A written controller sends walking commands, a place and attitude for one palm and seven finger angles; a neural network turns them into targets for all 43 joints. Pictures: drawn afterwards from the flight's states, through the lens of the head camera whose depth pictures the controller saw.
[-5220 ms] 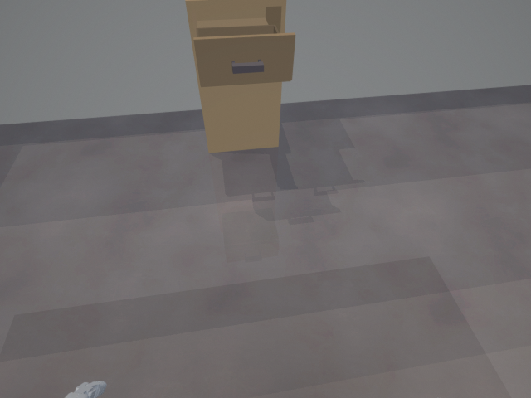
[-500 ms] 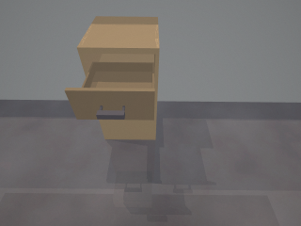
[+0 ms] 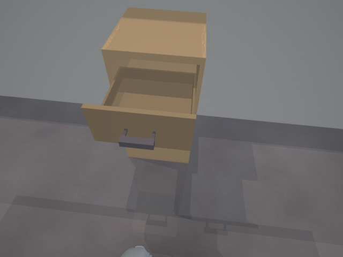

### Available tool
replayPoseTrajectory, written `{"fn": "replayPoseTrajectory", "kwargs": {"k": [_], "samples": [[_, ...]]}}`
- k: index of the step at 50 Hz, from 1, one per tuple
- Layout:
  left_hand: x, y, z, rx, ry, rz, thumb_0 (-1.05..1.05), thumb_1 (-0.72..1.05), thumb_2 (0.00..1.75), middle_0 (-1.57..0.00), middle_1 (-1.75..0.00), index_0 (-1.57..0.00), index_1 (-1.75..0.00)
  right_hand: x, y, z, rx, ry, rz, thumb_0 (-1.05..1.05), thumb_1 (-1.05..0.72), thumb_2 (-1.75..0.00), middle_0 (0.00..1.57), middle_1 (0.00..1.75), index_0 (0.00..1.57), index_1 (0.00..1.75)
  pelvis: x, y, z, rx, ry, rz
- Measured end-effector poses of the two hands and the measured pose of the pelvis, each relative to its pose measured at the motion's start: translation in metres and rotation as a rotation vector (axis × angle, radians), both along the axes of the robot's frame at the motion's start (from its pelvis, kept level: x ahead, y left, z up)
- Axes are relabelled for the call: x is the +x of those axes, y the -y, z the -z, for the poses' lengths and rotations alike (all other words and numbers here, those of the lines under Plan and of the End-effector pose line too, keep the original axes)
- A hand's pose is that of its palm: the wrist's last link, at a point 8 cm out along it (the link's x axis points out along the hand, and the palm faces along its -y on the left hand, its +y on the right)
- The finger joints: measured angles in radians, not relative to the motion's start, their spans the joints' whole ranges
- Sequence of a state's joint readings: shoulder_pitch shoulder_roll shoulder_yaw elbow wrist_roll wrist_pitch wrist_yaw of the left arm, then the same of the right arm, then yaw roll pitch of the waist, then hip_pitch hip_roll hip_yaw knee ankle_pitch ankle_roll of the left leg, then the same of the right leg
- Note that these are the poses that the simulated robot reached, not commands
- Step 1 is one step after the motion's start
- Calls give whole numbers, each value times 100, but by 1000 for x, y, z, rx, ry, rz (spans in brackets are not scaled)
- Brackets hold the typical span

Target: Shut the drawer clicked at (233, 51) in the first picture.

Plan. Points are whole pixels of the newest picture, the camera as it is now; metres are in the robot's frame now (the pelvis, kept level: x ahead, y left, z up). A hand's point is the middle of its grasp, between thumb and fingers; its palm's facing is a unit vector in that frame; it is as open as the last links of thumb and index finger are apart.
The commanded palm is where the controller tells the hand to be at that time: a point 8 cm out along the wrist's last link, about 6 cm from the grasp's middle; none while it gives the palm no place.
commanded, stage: take the last steps up to it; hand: left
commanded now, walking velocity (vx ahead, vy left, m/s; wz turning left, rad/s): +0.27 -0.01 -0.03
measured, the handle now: (138, 137) +0.49 +0.17 -0.09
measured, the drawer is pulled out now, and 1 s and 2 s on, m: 0.30 0.30 0.30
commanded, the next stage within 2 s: come to a stop and stand still in 0.38 s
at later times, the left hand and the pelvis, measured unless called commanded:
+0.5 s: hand (116, 210) +0.26 +0.19 -0.16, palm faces -0.06 -0.98 -0.20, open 7.4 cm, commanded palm none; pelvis +0.15 +0.02 +0.00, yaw -3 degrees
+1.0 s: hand (98, 229) +0.21 +0.24 -0.19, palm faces +0.02 -0.97 -0.23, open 7.3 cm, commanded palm none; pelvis +0.15 +0.04 -0.01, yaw -2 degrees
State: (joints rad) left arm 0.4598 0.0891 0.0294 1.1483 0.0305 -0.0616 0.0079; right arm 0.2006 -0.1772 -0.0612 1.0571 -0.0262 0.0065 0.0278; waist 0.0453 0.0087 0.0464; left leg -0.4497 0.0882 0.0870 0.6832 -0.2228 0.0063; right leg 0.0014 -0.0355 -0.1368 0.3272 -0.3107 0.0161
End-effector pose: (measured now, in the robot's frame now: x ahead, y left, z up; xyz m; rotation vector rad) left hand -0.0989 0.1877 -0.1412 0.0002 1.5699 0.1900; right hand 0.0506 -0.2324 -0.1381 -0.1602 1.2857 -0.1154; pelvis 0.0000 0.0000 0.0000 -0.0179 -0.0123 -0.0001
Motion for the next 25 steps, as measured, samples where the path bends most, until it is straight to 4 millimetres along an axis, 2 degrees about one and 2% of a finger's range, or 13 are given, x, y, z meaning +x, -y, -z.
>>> {"fn": "replayPoseTrajectory", "kwargs": {"k": [4,7,12,16,20,25], "samples": [[21,-25,19,-22,-54,4,1,91,90,-21,-30,-20,-30,59,-21,3,-39,115,-27,1,-93,-89,19,30,20,30,29,-22,16,-5,3,16],[62,-47,21,-5,-26,47,1,91,90,-21,-30,-20,-30,75,-35,-4,-40,148,-2,0,-92,-89,19,30,20,30,46,-30,11,6,14,38],[160,-77,11,44,144,109,1,91,90,-20,-30,-20,-30,78,-38,-16,-64,131,66,-2,-96,-89,20,30,20,30,74,-38,-2,17,12,48],[234,-85,1,76,276,143,1,91,90,-20,-30,-19,-30,67,-39,-13,-50,50,84,-1,-95,-89,20,30,20,30,97,-38,-5,25,10,50],[295,-79,-7,89,356,182,0,91,90,-20,-30,-19,-30,54,-43,-5,-14,-45,117,-1,-93,-89,20,30,20,30,119,-32,-5,32,10,51],[352,-55,-11,95,393,245,0,91,90,-20,-30,-19,-30,41,-42,9,39,-159,172,0,-92,-89,20,30,20,30,150,-16,0,38,9,57]]}}
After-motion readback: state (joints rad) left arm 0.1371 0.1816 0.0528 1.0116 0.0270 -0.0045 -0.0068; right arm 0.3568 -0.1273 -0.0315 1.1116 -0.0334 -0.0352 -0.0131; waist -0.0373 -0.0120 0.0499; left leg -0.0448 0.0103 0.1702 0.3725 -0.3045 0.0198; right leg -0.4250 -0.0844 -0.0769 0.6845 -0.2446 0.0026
